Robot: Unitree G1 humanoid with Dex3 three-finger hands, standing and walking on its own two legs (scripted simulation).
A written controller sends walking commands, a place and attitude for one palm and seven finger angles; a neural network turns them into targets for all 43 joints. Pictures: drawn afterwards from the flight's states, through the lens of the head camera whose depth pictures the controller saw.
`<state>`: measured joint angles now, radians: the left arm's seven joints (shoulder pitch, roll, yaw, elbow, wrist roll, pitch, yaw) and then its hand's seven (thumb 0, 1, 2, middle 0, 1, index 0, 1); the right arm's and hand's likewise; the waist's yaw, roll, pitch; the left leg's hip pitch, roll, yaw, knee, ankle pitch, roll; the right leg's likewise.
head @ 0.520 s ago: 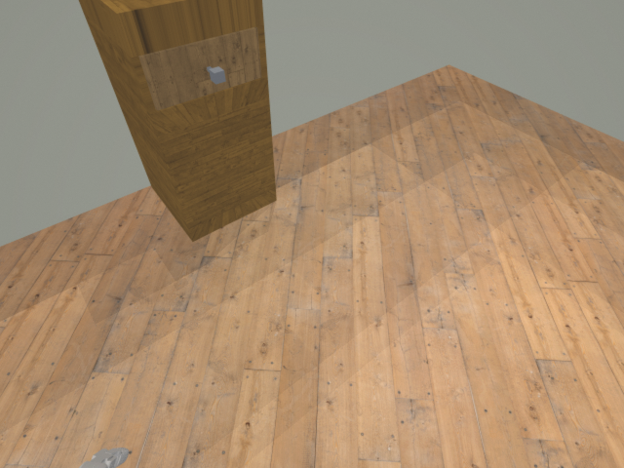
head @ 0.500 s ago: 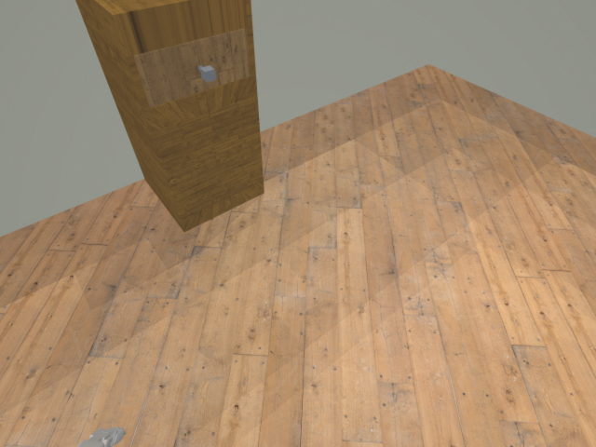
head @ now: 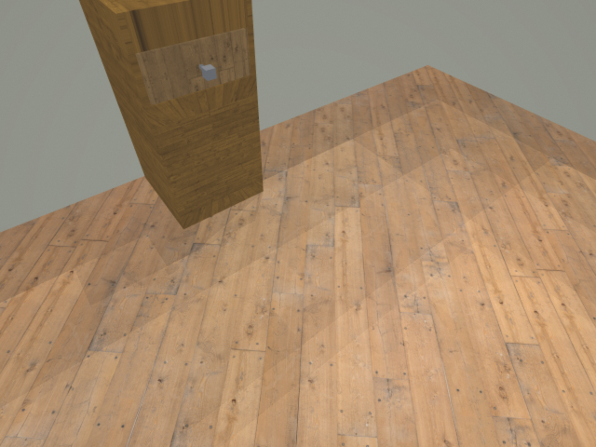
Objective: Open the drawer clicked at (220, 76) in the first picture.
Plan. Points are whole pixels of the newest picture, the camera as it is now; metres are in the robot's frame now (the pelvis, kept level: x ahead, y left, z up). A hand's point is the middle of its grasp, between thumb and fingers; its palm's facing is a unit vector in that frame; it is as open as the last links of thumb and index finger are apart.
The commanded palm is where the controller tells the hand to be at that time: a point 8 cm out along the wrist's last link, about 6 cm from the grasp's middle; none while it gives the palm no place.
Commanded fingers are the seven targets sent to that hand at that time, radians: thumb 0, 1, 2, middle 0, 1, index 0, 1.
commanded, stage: stand and wait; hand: left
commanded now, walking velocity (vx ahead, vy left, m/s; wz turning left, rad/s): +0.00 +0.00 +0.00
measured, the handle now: (206, 70) +1.22 +0.39 -0.08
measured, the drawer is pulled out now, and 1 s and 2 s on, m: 0.00 0.00 0.00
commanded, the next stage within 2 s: look at it before walking up in 0.30 s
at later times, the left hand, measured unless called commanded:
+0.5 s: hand out of the picture +0.07 +0.24 -0.15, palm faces -0.02 -0.94 -0.33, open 7.4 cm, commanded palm none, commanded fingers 0.00 0.90 0.90 -0.20 -0.30 -0.20 -0.30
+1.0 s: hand out of the picture +0.06 +0.25 -0.16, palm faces -0.03 -0.94 -0.33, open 7.4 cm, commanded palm none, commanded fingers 0.00 0.90 0.90 -0.20 -0.30 -0.20 -0.30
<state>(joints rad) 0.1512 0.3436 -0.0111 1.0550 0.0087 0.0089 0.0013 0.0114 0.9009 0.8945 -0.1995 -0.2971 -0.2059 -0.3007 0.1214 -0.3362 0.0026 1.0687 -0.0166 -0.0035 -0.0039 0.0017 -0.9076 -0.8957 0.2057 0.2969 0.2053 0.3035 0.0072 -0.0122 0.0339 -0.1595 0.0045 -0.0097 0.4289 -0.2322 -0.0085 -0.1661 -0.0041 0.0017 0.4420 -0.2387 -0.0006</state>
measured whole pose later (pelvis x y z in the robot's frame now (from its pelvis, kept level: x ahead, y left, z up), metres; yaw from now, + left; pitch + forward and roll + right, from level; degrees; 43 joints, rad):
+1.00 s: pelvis +0.00 +0.00 +0.00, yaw +0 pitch -2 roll +0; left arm 0.14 0.35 -0.01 1.09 0.01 0.00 0.00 0.01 0.90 0.89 -0.20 -0.30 -0.21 -0.30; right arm 0.12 -0.34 0.01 1.12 -0.01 -0.01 0.00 0.00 -0.91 -0.90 0.21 0.30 0.20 0.30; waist 0.01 -0.01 0.04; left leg -0.15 0.01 -0.01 0.38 -0.20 -0.01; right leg -0.15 0.00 0.00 0.38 -0.20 0.00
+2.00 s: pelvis +0.31 -0.03 -0.01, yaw -23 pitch -1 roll -1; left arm 0.34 0.22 0.07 1.08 0.02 -0.02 0.00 0.01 0.91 0.89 -0.20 -0.30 -0.20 -0.30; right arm 0.18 -0.13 -0.03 0.98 -0.03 -0.08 -0.01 0.00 -0.91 -0.90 0.20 0.30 0.20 0.30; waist 0.03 -0.06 0.05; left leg -0.29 0.08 0.20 0.59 -0.28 0.04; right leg -0.40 -0.03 -0.01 1.26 -0.37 -0.03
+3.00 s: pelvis +0.72 -0.24 -0.01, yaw -42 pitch -2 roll -1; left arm 0.33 0.19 0.07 1.11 0.02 0.00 -0.01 0.01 0.91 0.89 -0.19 -0.30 -0.20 -0.30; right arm 0.18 -0.15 -0.03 0.99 -0.04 -0.08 -0.01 0.00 -0.92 -0.90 0.20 0.30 0.20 0.30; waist 0.03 -0.05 0.06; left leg -0.25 0.12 0.23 0.56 -0.27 0.01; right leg -0.40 -0.05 -0.05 1.19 -0.40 -0.02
